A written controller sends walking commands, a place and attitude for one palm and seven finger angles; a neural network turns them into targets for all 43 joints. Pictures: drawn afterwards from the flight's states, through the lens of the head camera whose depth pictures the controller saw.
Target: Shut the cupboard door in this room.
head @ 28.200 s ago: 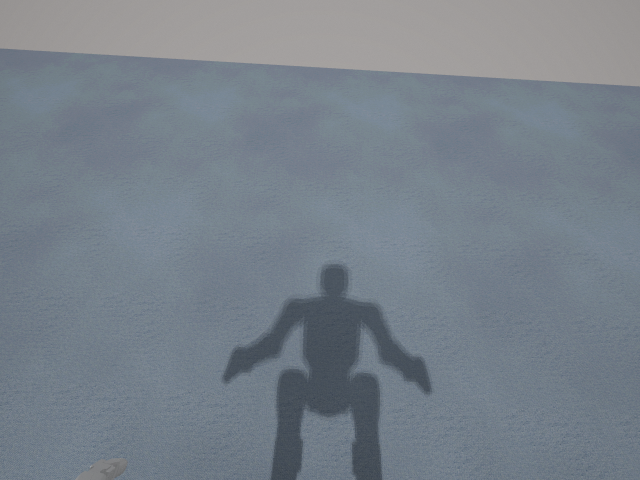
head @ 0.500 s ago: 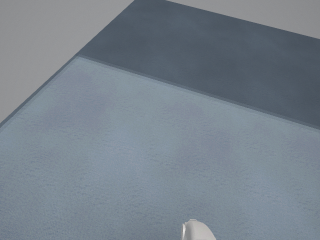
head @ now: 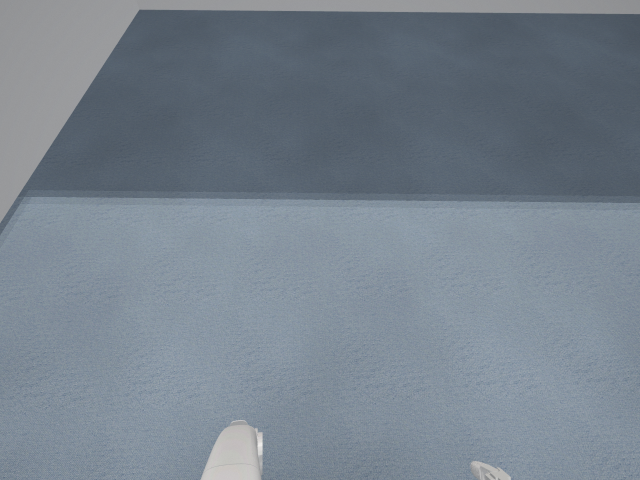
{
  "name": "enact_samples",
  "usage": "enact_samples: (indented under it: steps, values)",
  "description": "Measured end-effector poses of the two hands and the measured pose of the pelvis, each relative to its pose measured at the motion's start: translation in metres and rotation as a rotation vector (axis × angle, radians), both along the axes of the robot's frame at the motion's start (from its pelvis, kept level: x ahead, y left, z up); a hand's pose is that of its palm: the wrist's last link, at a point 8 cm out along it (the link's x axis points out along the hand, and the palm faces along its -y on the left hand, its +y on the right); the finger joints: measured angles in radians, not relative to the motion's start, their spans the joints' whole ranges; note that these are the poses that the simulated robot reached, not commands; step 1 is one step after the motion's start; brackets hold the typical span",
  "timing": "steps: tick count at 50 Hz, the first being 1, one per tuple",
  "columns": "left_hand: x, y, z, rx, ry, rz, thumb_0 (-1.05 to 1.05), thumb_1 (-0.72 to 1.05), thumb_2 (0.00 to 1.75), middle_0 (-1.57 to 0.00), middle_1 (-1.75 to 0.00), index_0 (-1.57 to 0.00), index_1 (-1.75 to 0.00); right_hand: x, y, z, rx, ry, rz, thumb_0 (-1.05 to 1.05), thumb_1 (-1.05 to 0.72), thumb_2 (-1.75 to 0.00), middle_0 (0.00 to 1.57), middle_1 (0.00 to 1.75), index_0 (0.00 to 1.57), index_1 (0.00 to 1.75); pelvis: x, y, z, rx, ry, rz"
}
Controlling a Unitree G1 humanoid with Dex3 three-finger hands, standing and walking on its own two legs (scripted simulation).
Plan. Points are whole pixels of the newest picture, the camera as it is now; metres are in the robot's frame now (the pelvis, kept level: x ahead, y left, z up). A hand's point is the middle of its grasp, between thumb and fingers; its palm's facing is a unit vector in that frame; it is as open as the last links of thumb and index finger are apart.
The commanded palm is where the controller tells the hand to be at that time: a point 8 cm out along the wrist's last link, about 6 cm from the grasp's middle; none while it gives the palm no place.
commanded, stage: walk to a spot facing it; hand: left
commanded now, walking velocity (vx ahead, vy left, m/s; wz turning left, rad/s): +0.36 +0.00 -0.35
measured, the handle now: out of the picture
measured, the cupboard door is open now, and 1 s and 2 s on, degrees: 89 89 89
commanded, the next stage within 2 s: turn to face it in 0.64 s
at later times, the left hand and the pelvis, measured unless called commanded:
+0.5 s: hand (178, 363) +0.30 +0.26 -0.17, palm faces -0.18 -0.96 -0.19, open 7.4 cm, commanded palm none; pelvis +0.20 +0.07 +0.00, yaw -15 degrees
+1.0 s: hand (285, 275) +0.47 +0.09 -0.15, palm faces -0.44 -0.88 -0.19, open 7.4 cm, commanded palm none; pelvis +0.28 -0.01 +0.00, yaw -23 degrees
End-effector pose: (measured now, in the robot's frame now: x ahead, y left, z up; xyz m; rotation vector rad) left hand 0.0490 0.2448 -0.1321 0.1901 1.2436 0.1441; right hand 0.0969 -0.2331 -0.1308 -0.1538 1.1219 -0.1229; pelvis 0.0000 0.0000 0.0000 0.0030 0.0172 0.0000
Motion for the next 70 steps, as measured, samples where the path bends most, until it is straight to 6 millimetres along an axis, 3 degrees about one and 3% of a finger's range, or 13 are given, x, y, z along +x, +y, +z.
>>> enact_samples:
  steps: [10, 14, 18, 25, 32, 36, 38, 46, 52, 56, 61, 65, 70]
  values:
    - [0.030, 0.033, -0.009, -0.020, 0.126, 0.068, 0.01, 0.91, 0.90, -0.20, -0.30, -0.20, -0.30, 0.149, 0.044, 0.015, -0.010, -0.118, 0.075, 0.01, -0.91, -0.90, 0.19, 0.30, 0.20, 0.30, 0.094, 0.038, -0.003, -0.015, 0.020, -0.061]
    - [0.056, 0.055, -0.027, -0.033, 0.209, 0.048, 0.01, 0.91, 0.90, -0.20, -0.30, -0.20, -0.30, 0.185, 0.059, 0.015, -0.042, -0.175, 0.051, 0.01, -0.91, -0.90, 0.20, 0.30, 0.20, 0.30, 0.132, 0.056, -0.014, -0.010, 0.007, -0.122]
    - [0.116, 0.069, -0.024, -0.035, 0.207, -0.042, 0.01, 0.91, 0.90, -0.20, -0.30, -0.20, -0.30, 0.168, 0.060, 0.020, -0.056, -0.133, -0.058, 0.00, -0.91, -0.90, 0.20, 0.30, 0.20, 0.30, 0.161, 0.065, -0.006, -0.017, -0.014, -0.186]
    - [0.257, 0.060, -0.011, -0.028, 0.045, -0.185, 0.01, 0.91, 0.90, -0.20, -0.30, -0.20, -0.30, 0.087, 0.053, 0.014, -0.077, 0.127, -0.283, 0.00, -0.93, -0.90, 0.20, 0.30, 0.20, 0.30, 0.202, 0.066, 0.004, -0.027, -0.012, -0.265]
    - [0.376, 0.001, -0.003, -0.024, -0.072, -0.368, 0.01, 0.91, 0.90, -0.19, -0.30, -0.20, -0.30, 0.021, 0.049, 0.003, -0.032, 0.332, -0.467, 0.00, -0.93, -0.90, 0.20, 0.30, 0.20, 0.30, 0.235, 0.044, -0.002, -0.012, -0.011, -0.351]
    - [0.429, -0.048, -0.005, -0.013, -0.147, -0.482, 0.01, 0.91, 0.90, -0.20, -0.30, -0.20, -0.30, 0.005, 0.044, -0.018, 0.024, 0.388, -0.557, 0.01, -0.92, -0.90, 0.20, 0.30, 0.20, 0.30, 0.254, 0.019, -0.018, 0.003, -0.015, -0.403]
    - [0.445, -0.068, -0.005, -0.008, -0.186, -0.519, 0.01, 0.91, 0.90, -0.20, -0.30, -0.20, -0.30, 0.007, 0.038, -0.027, 0.047, 0.400, -0.582, 0.01, -0.92, -0.90, 0.20, 0.30, 0.20, 0.30, 0.258, 0.010, -0.023, -0.002, -0.018, -0.431]
    - [0.442, -0.101, 0.008, -0.014, -0.148, -0.549, 0.00, 0.91, 0.90, -0.20, -0.30, -0.20, -0.30, 0.081, 0.013, -0.023, 0.061, 0.231, -0.559, 0.01, -0.92, -0.90, 0.19, 0.30, 0.20, 0.30, 0.274, -0.004, -0.006, -0.008, -0.027, -0.447]
    - [0.426, -0.101, 0.003, -0.087, -0.148, -0.455, 0.01, 0.91, 0.90, -0.20, -0.30, -0.21, -0.30, 0.123, 0.013, -0.016, 0.063, 0.195, -0.481, 0.01, -0.93, -0.90, 0.20, 0.30, 0.20, 0.30, 0.287, -0.004, -0.003, -0.022, -0.040, -0.376]
    - [0.411, -0.075, -0.010, -0.105, -0.132, -0.348, 0.00, 0.91, 0.90, -0.21, -0.30, -0.21, -0.30, 0.145, 0.011, -0.010, 0.025, 0.204, -0.410, 0.01, -0.94, -0.90, 0.20, 0.30, 0.20, 0.30, 0.292, 0.006, -0.006, -0.034, -0.037, -0.314]
    - [0.381, -0.019, -0.033, -0.074, -0.041, -0.231, 0.00, 0.91, 0.90, -0.20, -0.30, -0.21, -0.30, 0.175, 0.014, -0.003, -0.041, 0.172, -0.328, 0.01, -0.93, -0.90, 0.20, 0.30, 0.20, 0.30, 0.297, 0.024, -0.014, -0.037, -0.024, -0.253]
    - [0.356, 0.020, -0.027, -0.022, 0.052, -0.177, 0.00, 0.91, 0.90, -0.20, -0.30, -0.20, -0.30, 0.187, 0.019, 0.009, -0.070, 0.161, -0.284, 0.01, -0.92, -0.90, 0.20, 0.30, 0.20, 0.30, 0.298, 0.033, -0.004, -0.048, -0.008, -0.222]
    - [0.336, 0.049, -0.013, 0.019, 0.075, -0.113, 0.01, 0.91, 0.90, -0.20, -0.30, -0.20, -0.30, 0.199, 0.022, 0.019, -0.079, 0.169, -0.228, 0.01, -0.91, -0.90, 0.20, 0.30, 0.20, 0.30, 0.297, 0.038, 0.006, -0.055, 0.006, -0.175]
